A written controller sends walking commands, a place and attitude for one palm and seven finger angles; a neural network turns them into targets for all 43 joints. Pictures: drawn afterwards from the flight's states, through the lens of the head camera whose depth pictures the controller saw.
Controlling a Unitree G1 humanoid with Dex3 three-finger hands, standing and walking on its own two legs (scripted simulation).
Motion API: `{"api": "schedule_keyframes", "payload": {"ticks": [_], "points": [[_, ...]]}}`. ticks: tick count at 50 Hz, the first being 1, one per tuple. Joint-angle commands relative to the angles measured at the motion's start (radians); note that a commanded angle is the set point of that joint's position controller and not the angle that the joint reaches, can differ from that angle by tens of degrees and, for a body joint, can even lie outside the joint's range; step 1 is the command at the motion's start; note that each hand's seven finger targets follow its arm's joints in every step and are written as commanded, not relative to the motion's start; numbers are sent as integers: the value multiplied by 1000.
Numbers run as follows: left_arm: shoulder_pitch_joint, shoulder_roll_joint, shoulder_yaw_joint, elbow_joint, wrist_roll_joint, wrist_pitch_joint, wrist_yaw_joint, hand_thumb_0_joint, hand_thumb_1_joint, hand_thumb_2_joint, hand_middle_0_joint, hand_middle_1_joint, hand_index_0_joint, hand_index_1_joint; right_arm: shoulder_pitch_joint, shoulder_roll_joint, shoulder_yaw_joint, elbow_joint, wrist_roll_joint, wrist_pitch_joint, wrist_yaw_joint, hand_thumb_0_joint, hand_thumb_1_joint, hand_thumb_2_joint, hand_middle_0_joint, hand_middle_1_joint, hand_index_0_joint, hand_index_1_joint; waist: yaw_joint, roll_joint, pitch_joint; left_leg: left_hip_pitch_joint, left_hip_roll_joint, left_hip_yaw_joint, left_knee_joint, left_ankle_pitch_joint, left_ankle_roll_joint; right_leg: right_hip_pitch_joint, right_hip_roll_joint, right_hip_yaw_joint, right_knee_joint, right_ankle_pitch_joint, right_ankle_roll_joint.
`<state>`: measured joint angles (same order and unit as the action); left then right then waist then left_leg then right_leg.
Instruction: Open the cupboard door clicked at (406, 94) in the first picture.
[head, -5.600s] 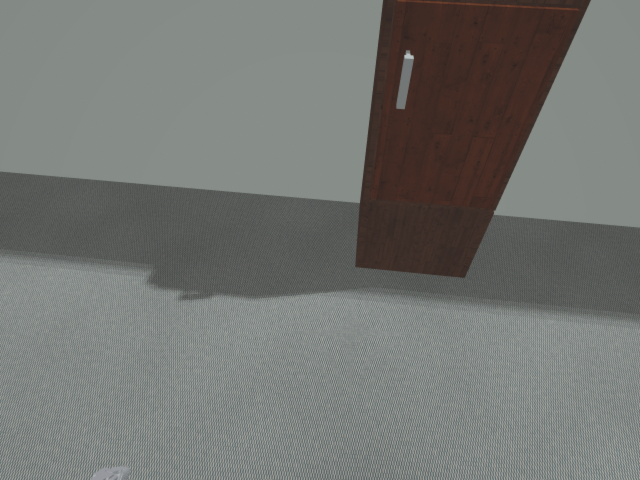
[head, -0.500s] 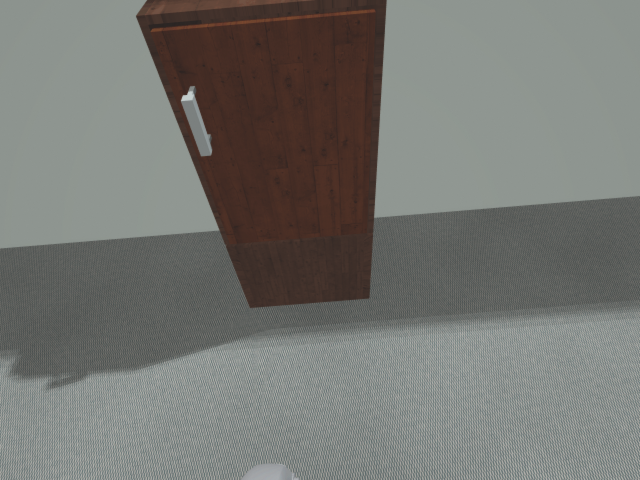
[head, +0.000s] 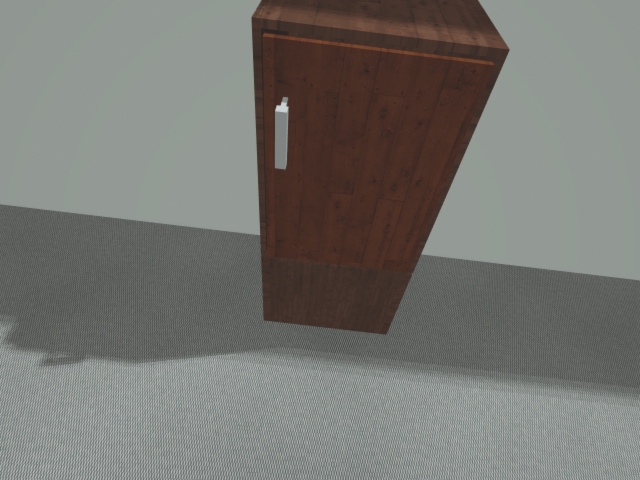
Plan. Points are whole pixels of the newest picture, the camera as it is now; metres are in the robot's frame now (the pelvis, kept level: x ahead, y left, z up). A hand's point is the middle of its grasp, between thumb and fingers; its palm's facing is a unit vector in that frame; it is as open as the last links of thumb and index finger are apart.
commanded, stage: take the last steps up to it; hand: left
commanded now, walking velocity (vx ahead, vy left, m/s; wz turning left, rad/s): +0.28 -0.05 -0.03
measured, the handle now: (282, 133) +0.72 +0.14 +0.04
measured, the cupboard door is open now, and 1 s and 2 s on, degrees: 0 0 0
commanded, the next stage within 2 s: come to a stop and stand still in 0.30 s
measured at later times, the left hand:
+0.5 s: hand (237, 413) +0.25 +0.14 -0.17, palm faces +0.03 -0.97 -0.22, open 7.2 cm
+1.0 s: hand (203, 430) +0.22 +0.19 -0.19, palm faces +0.01 -0.98 -0.21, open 7.4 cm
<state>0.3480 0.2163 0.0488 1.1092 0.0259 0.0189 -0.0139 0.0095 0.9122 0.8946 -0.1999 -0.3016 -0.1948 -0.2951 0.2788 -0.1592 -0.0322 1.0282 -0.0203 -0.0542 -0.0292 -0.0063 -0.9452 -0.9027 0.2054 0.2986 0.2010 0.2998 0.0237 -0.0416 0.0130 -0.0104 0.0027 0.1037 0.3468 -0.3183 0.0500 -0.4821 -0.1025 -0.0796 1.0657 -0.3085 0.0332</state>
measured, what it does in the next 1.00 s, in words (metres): walks ahead: right foot, then left foot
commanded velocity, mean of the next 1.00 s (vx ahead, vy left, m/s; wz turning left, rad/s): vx -0.02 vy -0.04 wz -0.01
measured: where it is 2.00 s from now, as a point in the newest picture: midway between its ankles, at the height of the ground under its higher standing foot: outside the picture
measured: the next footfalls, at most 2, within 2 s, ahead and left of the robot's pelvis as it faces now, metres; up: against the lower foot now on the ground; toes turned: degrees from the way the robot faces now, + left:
right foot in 0.30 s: +0.26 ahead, -0.12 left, +0.00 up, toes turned -8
left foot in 0.72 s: +0.29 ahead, +0.10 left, +0.00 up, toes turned +4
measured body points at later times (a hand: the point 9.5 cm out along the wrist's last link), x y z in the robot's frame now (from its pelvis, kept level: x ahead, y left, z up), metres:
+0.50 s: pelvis +0.18 -0.04 -0.01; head +0.19 -0.05 +0.44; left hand +0.25 +0.19 -0.16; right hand +0.15 -0.25 -0.17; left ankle +0.15 +0.09 -0.68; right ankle +0.22 -0.12 -0.74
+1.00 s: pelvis +0.18 -0.01 +0.00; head +0.22 +0.01 +0.44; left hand +0.22 +0.24 -0.17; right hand +0.26 -0.24 -0.14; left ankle +0.25 +0.10 -0.74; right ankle +0.10 -0.15 -0.67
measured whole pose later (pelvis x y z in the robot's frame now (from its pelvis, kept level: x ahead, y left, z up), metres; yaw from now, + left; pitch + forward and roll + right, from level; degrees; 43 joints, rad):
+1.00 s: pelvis +0.18 -0.01 +0.00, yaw -3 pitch +0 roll -2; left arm 0.22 0.21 0.07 1.01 0.02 0.07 0.03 0.00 0.91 0.89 -0.20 -0.30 -0.20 -0.30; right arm 0.13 -0.13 -0.04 0.98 -0.03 0.02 -0.04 0.01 -0.92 -0.90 0.20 0.30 0.20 0.30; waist 0.01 -0.02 0.07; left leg -0.33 0.07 0.09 0.46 -0.14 0.03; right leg -0.37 -0.02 0.01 1.03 -0.48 0.04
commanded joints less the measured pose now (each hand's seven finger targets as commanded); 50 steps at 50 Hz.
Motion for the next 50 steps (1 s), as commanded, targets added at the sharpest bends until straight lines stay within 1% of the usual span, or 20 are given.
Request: {"api": "schedule_keyframes", "payload": {"ticks": [1,9,11,13,14,15,16,17,19,20,22,26,30,34,35,36,37,39,43,50], "points": [[-86,23,6,-85,1,-29,-7,0,900,900,-200,-300,-200,-300,143,-132,-19,27,9,-19,-7,0,-900,-900,200,300,200,300,-30,138,113,53,243,-133,-146,560,93,-206,-9,7,7,81,8],[-271,-1,-1,-155,-10,-36,-10,0,900,900,-200,-300,-200,-300,223,-125,-16,88,-5,-16,-17,0,-900,-900,200,300,200,300,-61,168,166,62,254,-85,-80,785,87,-99,36,-41,-344,100,-53],[-195,14,4,-136,-10,-43,-3,0,900,900,-200,-300,-200,-300,211,-144,-20,95,-3,-14,-18,0,-900,-900,200,300,200,300,-20,174,116,52,264,-76,25,977,80,43,81,-61,-396,69,-83],[7,48,20,-73,-3,-58,3,0,900,900,-200,-300,-200,-300,186,-156,-24,91,6,-12,-17,0,-900,-900,200,300,200,300,72,130,18,-38,221,-40,264,948,43,332,116,-75,-498,176,-104],[133,109,37,-35,5,-74,9,0,900,900,-200,-300,-200,-300,196,-134,-22,89,16,-13,-8,0,-900,-900,200,300,200,300,124,30,-76,-203,159,-22,515,709,9,563,2,59,-536,294,-155],[212,200,58,-23,1,-84,22,0,900,900,-200,-300,-200,-300,272,-70,-15,70,29,-16,-2,0,-900,-900,200,300,200,300,108,-212,-220,-442,-22,3,877,-124,-39,763,-307,504,-627,545,-288],[181,217,58,-32,-22,-75,27,0,900,900,-200,-300,-200,-300,236,-90,-20,58,31,-8,-7,0,-900,-900,200,300,200,300,94,-125,-212,-450,-4,-114,1029,-270,-14,653,-360,557,-728,465,-347],[66,176,50,-53,-22,-69,29,0,900,900,-200,-300,-200,-300,187,-73,-22,57,28,-1,-2,0,-900,-900,200,300,200,300,62,-80,-93,-479,46,-129,1055,-199,-8,510,-320,495,-789,245,-330],[-76,94,25,-96,-20,-71,36,0,900,900,-200,-300,-200,-300,134,-49,-19,43,7,15,9,0,-900,-900,200,300,200,300,1,25,46,-478,105,-139,1001,-85,-15,241,-256,366,-839,97,-275],[-120,66,16,-103,-17,-74,42,0,900,900,-200,-300,-200,-300,150,-26,-19,52,2,28,10,0,-900,-900,200,300,200,300,-31,85,68,-432,120,-134,944,-64,-22,158,-234,276,-853,127,-252],[-168,30,0,-112,-9,-77,48,0,900,900,-200,-300,-200,-300,214,18,-3,71,1,50,5,0,-900,-900,200,300,200,300,-83,52,55,-338,116,-112,767,-61,-55,57,-188,138,-839,375,-214],[-127,46,1,-98,-3,-58,50,0,900,900,-200,-300,-200,-300,180,39,4,55,16,66,3,0,-900,-900,200,300,200,300,-57,-53,-4,-305,73,-58,495,-12,-80,146,-134,71,-737,625,-209],[-95,84,22,-107,-1,-27,53,0,900,900,-200,-300,-200,-300,61,-16,-19,10,14,79,3,0,-900,-900,200,300,200,300,-17,-114,-14,-335,49,-56,419,-23,-92,240,-166,122,-678,641,-227],[-118,95,34,-124,-6,-8,55,0,900,900,-200,-300,-200,-300,44,-48,-31,-4,10,80,2,0,-900,-900,200,300,200,300,-40,-104,3,-222,53,-61,226,136,-87,194,-152,119,-585,546,-178],[-109,77,30,-128,-8,-1,54,0,900,900,-200,-300,-200,-300,61,-66,-34,-3,9,71,3,0,-900,-900,200,300,200,300,-45,11,-12,-146,103,-102,149,358,-64,149,-99,82,-511,416,-127],[-66,34,22,-138,-16,5,55,0,900,900,-200,-300,-200,-300,58,-128,-37,-20,1,60,-2,0,-900,-900,200,300,200,300,-31,217,-40,-107,281,-283,76,693,14,89,9,17,-405,154,-54],[-48,17,16,-139,-24,8,60,0,900,900,-200,-300,-200,-300,40,-171,-42,-35,-1,61,-6,0,-900,-900,200,300,200,300,-29,339,-52,-157,410,-375,-3,888,122,108,83,-4,-216,-256,-20],[-71,36,26,-128,-14,24,61,0,900,900,-200,-300,-200,-300,-16,-166,-39,-47,-4,59,-26,0,-900,-900,200,300,200,300,-29,278,-52,-230,380,-343,-21,733,161,94,88,120,20,-291,-25],[-43,37,33,-117,-7,24,50,0,900,900,-200,-300,-200,-300,-76,-151,-39,-77,-5,58,-29,0,-900,-900,200,300,200,300,-17,154,-84,-127,312,-228,27,701,137,8,91,122,114,-169,0],[-88,23,20,-137,-5,32,31,0,900,900,-200,-300,-200,-300,-26,-170,-54,-53,-6,64,-13,0,-900,-900,200,300,200,300,-64,245,-86,-92,295,-266,-76,238,110,90,64,58,-202,-209,8]]}}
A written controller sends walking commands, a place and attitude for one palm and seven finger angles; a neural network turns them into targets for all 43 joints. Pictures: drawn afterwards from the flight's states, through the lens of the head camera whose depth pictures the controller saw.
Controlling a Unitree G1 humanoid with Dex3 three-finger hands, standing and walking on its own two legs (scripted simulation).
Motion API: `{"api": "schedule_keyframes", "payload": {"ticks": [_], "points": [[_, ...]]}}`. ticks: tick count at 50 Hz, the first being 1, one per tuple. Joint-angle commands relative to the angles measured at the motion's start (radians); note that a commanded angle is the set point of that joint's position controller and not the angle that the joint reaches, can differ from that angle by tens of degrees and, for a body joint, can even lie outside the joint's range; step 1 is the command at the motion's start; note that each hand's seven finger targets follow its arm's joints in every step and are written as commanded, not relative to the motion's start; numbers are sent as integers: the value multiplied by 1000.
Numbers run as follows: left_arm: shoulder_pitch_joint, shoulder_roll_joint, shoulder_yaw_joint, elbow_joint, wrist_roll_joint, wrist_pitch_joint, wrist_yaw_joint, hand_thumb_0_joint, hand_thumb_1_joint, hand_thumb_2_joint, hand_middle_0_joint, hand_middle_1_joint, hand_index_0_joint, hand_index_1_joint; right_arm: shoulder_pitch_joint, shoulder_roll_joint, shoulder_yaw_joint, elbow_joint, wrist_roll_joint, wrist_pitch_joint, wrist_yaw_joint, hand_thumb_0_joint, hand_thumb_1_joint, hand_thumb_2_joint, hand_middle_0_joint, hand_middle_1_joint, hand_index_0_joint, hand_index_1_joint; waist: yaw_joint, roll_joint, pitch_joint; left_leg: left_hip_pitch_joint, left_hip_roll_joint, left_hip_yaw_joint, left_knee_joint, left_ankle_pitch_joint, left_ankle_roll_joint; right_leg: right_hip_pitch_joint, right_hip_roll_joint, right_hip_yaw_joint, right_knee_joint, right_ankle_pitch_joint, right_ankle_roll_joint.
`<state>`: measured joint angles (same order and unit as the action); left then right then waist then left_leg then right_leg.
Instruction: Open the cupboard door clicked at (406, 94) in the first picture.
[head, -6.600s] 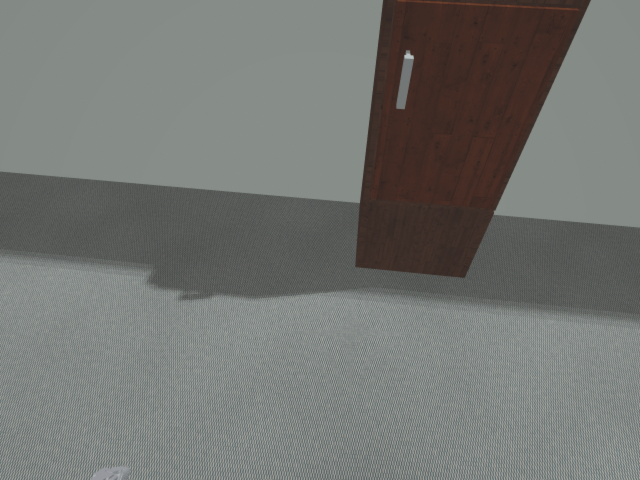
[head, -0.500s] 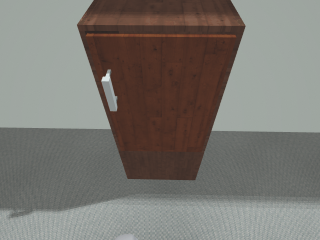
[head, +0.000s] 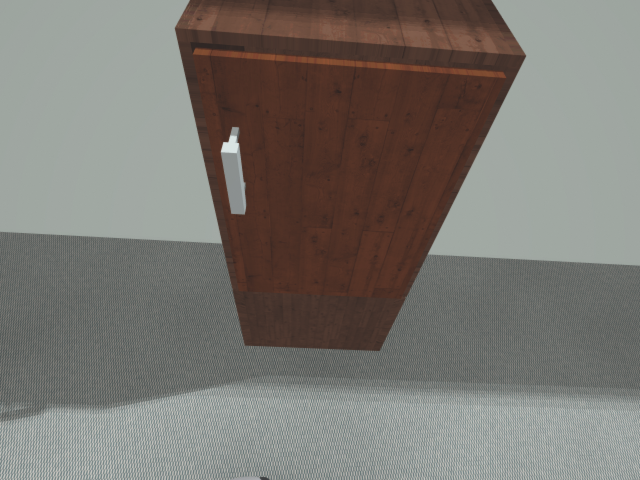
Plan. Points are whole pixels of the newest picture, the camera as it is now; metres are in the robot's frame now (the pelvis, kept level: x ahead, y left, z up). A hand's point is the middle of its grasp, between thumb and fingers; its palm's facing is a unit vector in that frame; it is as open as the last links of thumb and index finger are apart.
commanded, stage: come to a stop and stand still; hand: left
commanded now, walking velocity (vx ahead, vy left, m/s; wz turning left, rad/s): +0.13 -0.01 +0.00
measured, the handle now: (236, 171) +0.53 +0.17 +0.05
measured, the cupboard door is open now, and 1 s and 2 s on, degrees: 0 0 0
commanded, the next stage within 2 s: look again from close up in 0.88 s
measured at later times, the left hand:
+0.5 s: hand out of the picture -0.06 +0.11 -0.16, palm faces +0.12 -0.97 -0.21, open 7.4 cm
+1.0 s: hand out of the picture +0.01 +0.17 -0.17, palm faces +0.05 -0.97 -0.22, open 7.3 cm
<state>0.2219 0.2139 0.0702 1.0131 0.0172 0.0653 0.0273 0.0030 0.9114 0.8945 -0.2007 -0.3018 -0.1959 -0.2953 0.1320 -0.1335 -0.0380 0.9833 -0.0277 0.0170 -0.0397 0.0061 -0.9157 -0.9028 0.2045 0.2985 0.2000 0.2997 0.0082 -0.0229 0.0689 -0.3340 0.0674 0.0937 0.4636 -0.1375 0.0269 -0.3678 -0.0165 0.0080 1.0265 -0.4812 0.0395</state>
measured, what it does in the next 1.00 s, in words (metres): steps on the spot: right foot, then left foot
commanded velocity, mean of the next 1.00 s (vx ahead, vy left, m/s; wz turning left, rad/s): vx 0.04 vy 0.05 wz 0.00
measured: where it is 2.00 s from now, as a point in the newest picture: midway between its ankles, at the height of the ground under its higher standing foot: outside the picture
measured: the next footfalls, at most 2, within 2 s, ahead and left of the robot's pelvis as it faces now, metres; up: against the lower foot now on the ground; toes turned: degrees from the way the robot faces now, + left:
right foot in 0.16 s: -0.03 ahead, -0.15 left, +0.00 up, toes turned -3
left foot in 0.56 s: +0.02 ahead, +0.10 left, +0.00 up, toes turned +6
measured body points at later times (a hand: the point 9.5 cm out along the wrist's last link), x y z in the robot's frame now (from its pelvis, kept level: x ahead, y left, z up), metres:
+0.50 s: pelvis -0.01 -0.04 +0.01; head +0.02 -0.07 +0.45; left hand -0.06 +0.16 -0.14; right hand -0.02 -0.28 -0.17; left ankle -0.03 +0.10 -0.71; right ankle -0.07 -0.15 -0.74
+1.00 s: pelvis -0.02 -0.02 +0.00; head -0.02 -0.02 +0.45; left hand +0.01 +0.22 -0.16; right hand +0.04 -0.25 -0.15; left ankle -0.02 +0.10 -0.74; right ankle -0.07 -0.15 -0.74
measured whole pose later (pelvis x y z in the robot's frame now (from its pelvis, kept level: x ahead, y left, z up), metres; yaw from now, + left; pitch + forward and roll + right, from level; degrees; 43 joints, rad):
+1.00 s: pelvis -0.02 -0.02 +0.00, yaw +1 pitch -1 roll +0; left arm 0.23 0.17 0.01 1.12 0.02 0.00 0.05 0.01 0.92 0.89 -0.20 -0.30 -0.20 -0.30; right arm 0.19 -0.17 -0.02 1.10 -0.01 0.00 -0.04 -0.01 -0.93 -0.90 0.20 0.30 0.20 0.30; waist 0.01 -0.01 0.01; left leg -0.17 0.02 0.10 0.44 -0.24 0.00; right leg -0.07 -0.06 -0.05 0.41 -0.32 0.03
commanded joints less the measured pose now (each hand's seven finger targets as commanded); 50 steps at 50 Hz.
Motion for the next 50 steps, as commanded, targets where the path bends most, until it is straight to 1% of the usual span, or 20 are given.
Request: {"api": "schedule_keyframes", "payload": {"ticks": [1,4,6,7,8,9,10,13,15,19,23,26,28,30,31,33,36,48,49,50], "points": [[39,15,-7,-36,2,-17,-12,0,900,900,-200,-300,-200,-300,122,-200,-49,-3,-2,-5,2,0,-900,-900,200,300,200,300,-53,235,-143,214,225,-264,-215,-45,125,12,-20,-40,-230,-45,-4],[144,-4,-16,19,-5,-29,-13,0,900,900,-200,-300,-200,-300,94,-204,-54,5,-5,4,15,0,-900,-900,200,300,200,300,-10,240,-118,80,161,-226,-278,-322,61,200,18,-110,-479,28,-32],[242,29,-12,61,4,-44,-8,0,900,900,-200,-300,-200,-300,79,-151,-49,6,5,10,19,0,-900,-900,200,300,200,300,29,117,-81,-50,60,-133,-178,-389,-19,354,-15,-86,-717,147,-47],[240,88,-8,58,13,-52,-2,0,900,900,-200,-300,-200,-300,74,-89,-35,-4,19,17,21,0,-900,-900,200,300,200,300,27,-80,-36,-121,-19,-59,4,-363,-67,282,-187,149,-859,-91,-105],[154,148,-2,23,13,-51,2,0,900,900,-200,-300,-200,-300,37,-70,-27,-34,13,19,29,0,-900,-900,200,300,200,300,27,-223,72,-167,-39,-39,140,-322,-76,99,-337,327,-991,-314,-169],[76,160,-4,-14,13,-50,6,0,900,900,-200,-300,-200,-300,20,-113,-38,-44,6,23,37,0,-900,-900,200,300,200,300,17,-154,111,-114,-20,-85,255,-308,-63,-48,-379,346,-1023,-335,-196],[38,140,-1,-21,11,-65,11,0,900,900,-200,-300,-200,-300,28,-102,-39,-30,3,29,42,0,-900,-900,200,300,200,300,4,-169,130,-113,-10,-105,305,-263,-54,-82,-350,344,-1023,-308,-182],[36,83,-15,-6,4,-89,4,0,900,900,-200,-300,-200,-300,145,-103,-35,31,2,10,51,0,-900,-900,200,300,200,300,-25,-126,125,-133,-17,-71,360,-145,-56,62,-243,150,-907,43,-143],[98,77,-16,10,5,-98,3,0,900,900,-200,-300,-200,-300,151,-106,-33,34,5,0,52,0,-900,-900,200,300,200,300,-2,-119,96,-165,-25,-54,359,-137,-65,169,-238,108,-859,204,-135],[212,69,-14,56,7,-104,11,0,900,900,-200,-300,-200,-300,102,-107,-22,9,8,-7,38,0,-900,-900,200,300,200,300,44,-146,5,-204,-16,-55,307,-216,-79,375,-290,126,-743,618,-178],[214,77,-9,73,11,-92,20,0,900,900,-200,-300,-200,-300,80,-85,-10,11,21,-11,27,0,-900,-900,200,300,200,300,54,-169,-47,-88,-39,-30,149,-250,-71,397,-283,105,-636,928,-188],[158,60,-17,78,-1,-84,22,0,900,900,-200,-300,-200,-300,165,-80,-5,60,24,-20,17,0,-900,-900,200,300,200,300,1,-164,-80,165,-54,-5,-84,13,-57,276,-196,40,-545,864,-113],[178,2,-30,75,-7,-80,21,0,900,900,-200,-300,-200,-300,220,-146,-16,87,17,-38,6,0,-900,-900,200,300,200,300,-8,17,-158,390,93,-107,3,462,3,122,-115,-14,-490,561,-54],[174,-26,-39,82,0,-69,26,0,900,900,-200,-300,-200,-300,205,-173,-19,91,18,-28,-1,0,-900,-900,200,300,200,300,-4,90,-114,359,167,-128,11,513,53,97,-76,-43,-541,236,-29],[156,-26,-41,95,-2,-63,24,0,900,900,-200,-300,-200,-300,178,-153,-12,101,19,-30,-4,0,-900,-900,200,300,200,300,-3,160,-81,326,148,-131,-17,536,54,114,-77,-61,-547,262,-22],[148,-7,-43,108,-7,-60,20,0,900,900,-200,-300,-200,-300,150,-138,-4,101,23,-28,-10,0,-900,-900,200,300,200,300,1,164,-40,285,114,-109,-25,560,38,161,-85,-43,-575,345,-26],[154,8,-44,123,-3,-65,21,0,900,900,-200,-300,-200,-300,136,-120,-4,98,23,-26,-12,0,-900,-900,200,300,200,300,-6,56,-33,284,72,-72,0,478,0,188,-110,-22,-611,569,-38],[86,35,-49,103,-4,-66,13,0,900,900,-200,-300,-200,-300,117,-115,7,111,18,-34,1,0,-900,-900,200,300,200,300,0,15,-9,228,57,-92,-110,201,-13,215,-113,-18,-686,413,-33],[146,55,-62,89,19,-103,55,0,900,900,-200,-300,-200,-300,95,-182,6,33,20,-47,14,0,-900,-900,200,300,200,300,3,17,44,158,58,-72,114,458,-28,119,-120,43,-641,699,-27],[137,91,-46,65,17,-117,53,0,900,900,-200,-300,-200,-300,98,-150,11,1,11,-49,22,0,-900,-900,200,300,200,300,-10,70,-1,141,35,-55,117,412,-29,189,-147,9,-594,879,-46]]}}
